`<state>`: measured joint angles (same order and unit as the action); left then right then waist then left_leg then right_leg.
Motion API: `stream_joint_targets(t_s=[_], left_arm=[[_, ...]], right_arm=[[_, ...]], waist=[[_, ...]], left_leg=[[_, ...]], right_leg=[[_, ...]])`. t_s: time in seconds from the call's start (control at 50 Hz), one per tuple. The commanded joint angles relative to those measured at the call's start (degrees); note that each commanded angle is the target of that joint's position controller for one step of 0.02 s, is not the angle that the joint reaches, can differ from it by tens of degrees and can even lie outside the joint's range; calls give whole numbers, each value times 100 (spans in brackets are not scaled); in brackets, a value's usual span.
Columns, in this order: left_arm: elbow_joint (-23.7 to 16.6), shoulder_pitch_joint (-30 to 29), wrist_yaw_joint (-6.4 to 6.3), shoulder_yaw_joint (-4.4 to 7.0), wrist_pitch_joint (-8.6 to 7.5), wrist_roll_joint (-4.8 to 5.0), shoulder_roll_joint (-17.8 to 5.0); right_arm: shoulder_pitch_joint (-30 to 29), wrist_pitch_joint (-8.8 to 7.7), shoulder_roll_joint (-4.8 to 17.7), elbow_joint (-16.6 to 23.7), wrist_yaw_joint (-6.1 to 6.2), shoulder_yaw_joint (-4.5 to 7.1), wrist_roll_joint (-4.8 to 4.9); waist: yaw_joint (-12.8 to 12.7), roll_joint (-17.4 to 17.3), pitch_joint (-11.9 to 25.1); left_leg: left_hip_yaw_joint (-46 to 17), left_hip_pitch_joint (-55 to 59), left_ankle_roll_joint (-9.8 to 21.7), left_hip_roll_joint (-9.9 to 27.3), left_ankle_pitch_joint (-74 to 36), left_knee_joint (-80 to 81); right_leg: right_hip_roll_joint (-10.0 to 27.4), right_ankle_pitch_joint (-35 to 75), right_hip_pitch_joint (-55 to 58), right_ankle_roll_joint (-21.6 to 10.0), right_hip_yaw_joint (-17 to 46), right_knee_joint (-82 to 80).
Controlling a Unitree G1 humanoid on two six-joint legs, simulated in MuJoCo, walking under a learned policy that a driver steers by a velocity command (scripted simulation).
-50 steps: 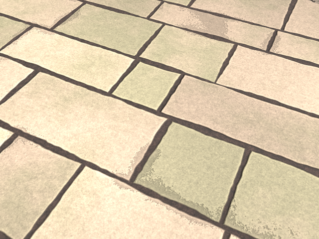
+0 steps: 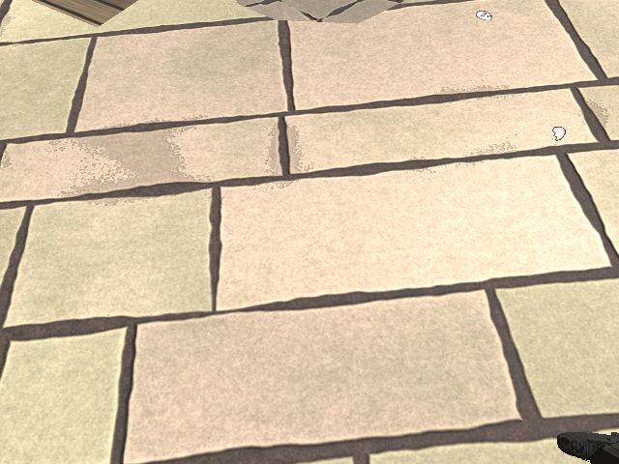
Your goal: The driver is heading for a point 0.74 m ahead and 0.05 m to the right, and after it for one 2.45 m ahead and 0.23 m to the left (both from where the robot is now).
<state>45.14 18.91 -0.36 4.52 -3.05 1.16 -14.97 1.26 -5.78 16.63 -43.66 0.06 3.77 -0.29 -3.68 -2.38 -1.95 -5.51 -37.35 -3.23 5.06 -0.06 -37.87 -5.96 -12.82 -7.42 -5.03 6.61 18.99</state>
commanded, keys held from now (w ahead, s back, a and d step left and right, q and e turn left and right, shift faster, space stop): w+e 0.56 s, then w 0.16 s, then w+q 0.26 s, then q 0.02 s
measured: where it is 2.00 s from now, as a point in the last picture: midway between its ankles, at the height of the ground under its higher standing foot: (442, 349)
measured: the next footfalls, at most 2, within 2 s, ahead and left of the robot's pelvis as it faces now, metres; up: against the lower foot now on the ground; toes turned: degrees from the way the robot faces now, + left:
left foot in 0.16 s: +0.28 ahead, +0.14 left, +0.00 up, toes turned -9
right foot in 0.68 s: +0.47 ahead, -0.19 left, +0.00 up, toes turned -26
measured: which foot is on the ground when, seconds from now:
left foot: up 0.00-0.14, down 0.16-0.70, up 0.72-1.00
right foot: down 0.00-0.16, up 0.18-0.66, down 0.68-1.00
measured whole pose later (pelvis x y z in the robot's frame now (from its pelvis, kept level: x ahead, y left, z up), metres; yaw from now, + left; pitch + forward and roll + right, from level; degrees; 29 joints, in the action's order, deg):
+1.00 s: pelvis +0.51 -0.12 +0.00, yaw -21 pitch +1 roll -1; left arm 44.6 17.8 0.6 3.7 -5.2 -1.0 -14.5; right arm 10.4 -2.9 17.4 -46.7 -0.7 3.5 1.4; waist -1.9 -3.0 -1.2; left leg -4.6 -41.2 -1.4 6.8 0.8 -51.2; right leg -3.3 -12.2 -2.8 -3.4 -6.5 13.9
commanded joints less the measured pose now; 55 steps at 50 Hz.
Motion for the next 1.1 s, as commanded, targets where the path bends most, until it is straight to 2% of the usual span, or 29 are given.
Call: stream_joint_targets(t_s=[0.02,0.1,0.14,0.16,0.18,0.2,0.22,0.24,0.26,0.28,0.32,0.36,0.44,0.5,0.58,0.62,0.64,0.66,0.68,0.7,0.72,0.74,0.76,0.78,0.8,0.86,0.96,1.04,1.1], left_arm=[[-286,117,-57,255,-40,35,-1000],[-277,162,-111,259,32,27,-974],[-370,6,-103,198,55,3,-803],[-491,-36,-71,75,38,-71,-496],[-637,780,-69,-42,-23,54,-74],[-564,910,-79,5,-42,160,-593],[-573,332,-80,118,-11,146,-1030],[-656,-73,-88,136,24,73,-1051],[-737,-304,-74,148,31,3,-970],[-767,-311,-40,162,56,9,-870],[-806,-238,4,122,127,71,-607],[-943,-412,14,91,176,46,-492],[-1093,-803,98,48,152,31,-426],[-1244,-1383,211,-10,98,18,-329],[-1510,-1926,334,-31,93,34,-326],[-1572,-1830,355,30,94,2,-444],[-1524,-1529,346,106,105,-28,-585],[-1316,-767,318,239,117,-35,-799],[-1025,185,229,406,146,-25,-1114],[-904,698,128,525,150,-46,-1800],[-997,777,152,434,88,-21,-1711],[-952,561,198,291,29,-77,-1281],[-918,208,202,225,-11,-66,-1101],[-897,-179,201,147,-41,-60,-874],[-906,-448,202,88,-80,-101,-691],[-771,-657,188,99,-254,-167,-696],[-481,-491,67,108,-343,-227,-724],[-321,-420,-27,115,-288,-194,-832],[-209,-315,-118,168,-111,-101,-992]], right_arm=[[-639,-112,340,533,-70,40,73],[-461,-224,630,577,-149,129,94],[428,-284,828,364,-111,248,44],[1265,-299,1109,283,-68,328,-61],[1905,-229,1602,123,-59,449,-145],[1905,-189,1175,99,-100,364,14],[1597,-149,700,219,-82,238,47],[1294,-93,562,260,-67,179,2],[1098,-62,452,225,-64,137,-32],[1014,-65,374,195,-52,100,-68],[1023,-105,406,117,-52,121,-33],[1075,-145,563,36,-48,177,1],[1122,-101,764,-50,-20,239,3],[1292,-30,876,-132,14,255,34],[1637,101,1052,-288,12,300,143],[1676,167,1192,-340,14,327,207],[1661,196,1288,-352,27,346,232],[1590,229,1290,-367,41,325,245],[1616,218,1108,-358,63,236,192],[2021,130,450,-86,2,-4,-59],[2076,-50,447,-105,-67,-78,55],[1403,-117,932,-3,-117,76,338],[1113,-134,871,95,-118,45,383],[1072,-103,813,20,-82,46,268],[1201,-25,814,-48,-75,77,199],[1602,224,549,-230,-65,52,203],[1006,247,402,-55,-59,46,166],[327,173,151,206,-208,-62,63],[212,168,248,452,-360,-26,58]], waist=[[-74,756,95],[100,941,158],[571,982,563],[943,544,1338],[659,-1241,2143],[681,-1407,2060],[842,-698,1237],[788,-274,753],[685,-182,385],[549,-298,257],[462,-422,195],[448,-296,121],[529,-150,92],[755,-91,-70],[883,-87,-279],[675,-207,-150],[440,-317,92],[-43,-265,512],[-496,-105,1000],[-258,1283,1700],[-213,1395,2689],[-406,782,2012],[-249,734,1270],[-7,458,838],[208,568,599],[511,629,418],[340,524,12],[83,455,-252],[71,606,-106]], left_leg=[[265,782,9,-402,-590,679],[104,1060,241,-450,167,1075],[230,2312,514,-441,268,1367],[-490,3765,868,367,502,1196],[-3031,5828,1805,1751,1440,1578],[-4144,5873,1932,2048,2834,1993],[-3230,5170,1641,1757,2997,2114],[-2341,4413,1424,1491,2352,2164],[-1753,3774,1356,1250,1687,2303],[-1283,3392,1276,1068,1257,2439],[-705,3084,1307,956,856,2708],[-331,3059,1423,1027,431,2883],[484,3302,1375,970,-245,2963],[1021,3417,1232,890,-390,2935],[1286,3943,1134,1104,-778,2742],[1405,4165,1082,1186,-2259,2265],[1494,4223,1038,1174,-3235,1741],[1667,4032,922,1046,-3764,814],[1793,3128,727,832,-3146,-411],[1759,685,373,169,950,-2675],[569,-239,289,-502,3538,-3910],[192,-765,373,-179,3170,-4183],[271,-820,453,60,2709,-3862],[278,-567,436,298,2288,-3428],[218,-182,398,439,1979,-3127],[151,314,255,462,1416,-2857],[-63,-245,153,244,-114,-1454],[487,158,252,7,-917,-91],[719,145,397,-167,-413,275]], right_leg=[[1202,870,-521,-728,970,-453],[1472,914,111,-596,1616,240],[1148,1459,-7,-371,1551,1059],[803,1002,-637,-166,1152,2506],[-71,-1575,-2696,275,381,4497],[334,-2102,-3634,340,444,5451],[595,-1578,-3876,372,428,5715],[810,-1133,-3729,399,202,5631],[964,-847,-3574,407,169,5345],[1123,-663,-3320,388,162,5117],[1235,-529,-3115,396,5,4836],[1303,-292,-3297,451,-35,4491],[1319,766,-3408,500,-166,3435],[1216,1401,-3184,438,-495,2536],[1063,1027,-3086,244,-789,1872],[776,419,-2607,24,-991,1669],[561,159,-2078,-110,-1124,1590],[332,403,-1000,-293,-1225,1235],[353,808,608,-473,-979,1111],[1950,864,2936,-1232,1542,1226],[2849,168,3391,-1927,3924,198],[2689,220,2887,-1541,3036,6],[2467,595,1993,-1292,2114,-30],[2220,973,1154,-1084,1448,-136],[2041,1241,518,-975,985,-341],[1941,1430,-267,-957,288,-926],[1764,1637,-73,-658,-726,-1188],[1723,2678,46,-433,-1385,-1008],[1939,3647,713,-321,-1481,-385]])
Keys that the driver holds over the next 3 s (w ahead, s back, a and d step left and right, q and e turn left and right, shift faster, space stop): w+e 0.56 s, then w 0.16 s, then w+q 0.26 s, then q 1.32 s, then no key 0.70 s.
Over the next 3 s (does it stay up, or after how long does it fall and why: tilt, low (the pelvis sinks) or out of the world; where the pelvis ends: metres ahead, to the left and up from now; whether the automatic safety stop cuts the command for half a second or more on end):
stays up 0.75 -0.18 -0.01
